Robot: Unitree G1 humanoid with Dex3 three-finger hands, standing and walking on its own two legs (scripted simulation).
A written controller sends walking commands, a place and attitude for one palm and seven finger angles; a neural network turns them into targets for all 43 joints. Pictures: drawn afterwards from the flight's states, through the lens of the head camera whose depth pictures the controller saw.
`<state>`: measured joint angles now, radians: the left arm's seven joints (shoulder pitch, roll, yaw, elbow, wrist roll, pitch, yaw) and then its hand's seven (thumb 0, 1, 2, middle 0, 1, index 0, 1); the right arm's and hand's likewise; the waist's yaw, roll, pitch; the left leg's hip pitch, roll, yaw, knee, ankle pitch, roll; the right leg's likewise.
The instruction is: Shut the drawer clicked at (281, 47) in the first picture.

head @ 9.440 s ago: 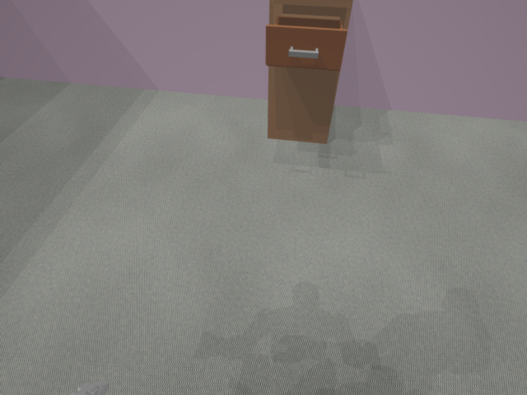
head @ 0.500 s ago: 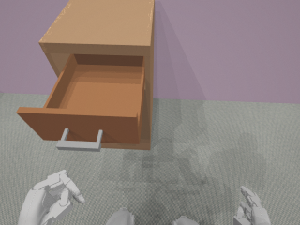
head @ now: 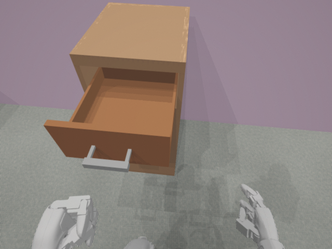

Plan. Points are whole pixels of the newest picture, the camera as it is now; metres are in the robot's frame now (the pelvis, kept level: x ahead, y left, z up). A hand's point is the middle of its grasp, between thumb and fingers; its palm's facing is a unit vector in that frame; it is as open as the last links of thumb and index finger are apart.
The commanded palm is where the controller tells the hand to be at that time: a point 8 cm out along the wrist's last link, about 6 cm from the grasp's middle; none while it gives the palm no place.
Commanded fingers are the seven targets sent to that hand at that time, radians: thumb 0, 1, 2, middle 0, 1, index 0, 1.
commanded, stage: raise the hand and make a fist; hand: left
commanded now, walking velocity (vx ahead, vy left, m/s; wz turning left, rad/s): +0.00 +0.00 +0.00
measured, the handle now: (108, 157) +0.34 +0.20 -0.02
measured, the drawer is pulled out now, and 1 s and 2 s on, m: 0.26 0.26 0.26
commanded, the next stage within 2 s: bring the fist close to the handle in 0.40 s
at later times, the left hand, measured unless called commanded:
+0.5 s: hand (92, 227) +0.15 +0.15 +0.08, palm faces +0.01 -1.00 -0.07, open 3.3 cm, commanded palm +0.12 +0.21 +0.08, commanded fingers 0.00 0.90 0.90 -1.40 -1.60 -1.40 -1.60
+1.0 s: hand (107, 212) +0.19 +0.15 +0.03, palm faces -0.01 -1.00 -0.06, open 3.3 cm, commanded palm +0.17 +0.21 +0.03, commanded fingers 0.00 0.90 0.90 -1.40 -1.60 -1.40 -1.60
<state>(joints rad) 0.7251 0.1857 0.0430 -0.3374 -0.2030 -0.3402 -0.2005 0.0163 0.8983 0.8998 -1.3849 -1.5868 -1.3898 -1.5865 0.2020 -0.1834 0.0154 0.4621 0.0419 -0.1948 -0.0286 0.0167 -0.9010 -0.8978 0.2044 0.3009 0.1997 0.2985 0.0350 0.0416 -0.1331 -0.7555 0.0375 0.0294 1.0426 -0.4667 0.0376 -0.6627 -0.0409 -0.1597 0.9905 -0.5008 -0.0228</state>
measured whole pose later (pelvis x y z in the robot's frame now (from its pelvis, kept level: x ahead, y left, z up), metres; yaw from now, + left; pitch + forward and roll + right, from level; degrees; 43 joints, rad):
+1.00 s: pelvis +0.00 -0.02 -0.02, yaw -1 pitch +15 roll -2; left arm 0.55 0.20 0.11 -0.12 -0.23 -0.42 -0.22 0.02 0.90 0.90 -1.40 -1.60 -1.40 -1.60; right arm 0.21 -0.21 -0.02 0.53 0.03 -0.18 -0.05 0.02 -0.90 -0.90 0.20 0.30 0.20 0.30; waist -0.01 0.03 -0.15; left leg -0.89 0.06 0.02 1.13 -0.50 0.01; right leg -0.80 -0.02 -0.16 1.10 -0.55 -0.06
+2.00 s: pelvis -0.01 -0.01 -0.05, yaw -2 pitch +21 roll -3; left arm 0.37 0.21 0.09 -0.01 -0.22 -0.45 -0.19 0.02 0.90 0.90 -1.40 -1.60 -1.40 -1.60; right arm 0.19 -0.22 -0.01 0.51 0.02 -0.12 -0.04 0.02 -0.90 -0.90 0.20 0.30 0.20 0.30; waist -0.01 0.03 -0.18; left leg -1.12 0.06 0.02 1.31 -0.55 0.03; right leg -1.04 -0.03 -0.16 1.27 -0.59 -0.05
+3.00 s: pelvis -0.01 -0.01 -0.05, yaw -2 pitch +21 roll -2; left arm -0.12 0.23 0.13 0.40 -0.17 -0.44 -0.12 0.05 0.90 0.95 -1.40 -1.60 -1.40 -1.60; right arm 0.21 -0.25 0.01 0.58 0.01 -0.07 -0.03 0.01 -0.90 -0.90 0.20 0.30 0.20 0.30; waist -0.03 0.03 -0.16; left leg -1.11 0.06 0.03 1.25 -0.51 0.02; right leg -1.03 -0.03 -0.14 1.23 -0.56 -0.05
